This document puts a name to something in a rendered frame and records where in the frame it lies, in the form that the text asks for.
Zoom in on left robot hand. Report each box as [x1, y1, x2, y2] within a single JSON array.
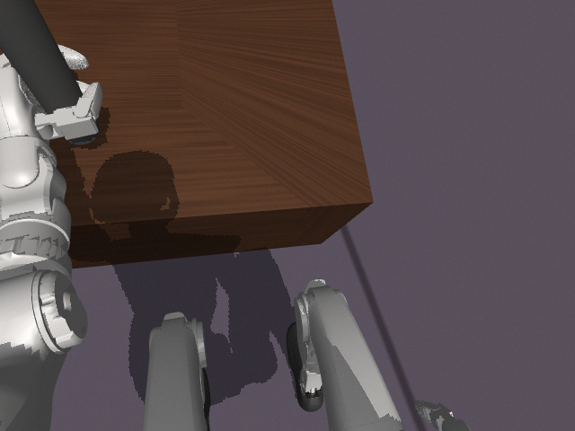
[[0, 44, 103, 146]]

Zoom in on right robot foot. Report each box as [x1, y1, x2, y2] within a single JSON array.
[[287, 322, 323, 412]]

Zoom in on right robot hand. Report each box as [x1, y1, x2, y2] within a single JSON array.
[[414, 400, 472, 431]]

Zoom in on left robot arm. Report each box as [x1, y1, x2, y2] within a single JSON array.
[[0, 136, 88, 431]]

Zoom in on can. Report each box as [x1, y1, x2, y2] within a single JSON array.
[[0, 0, 100, 145]]

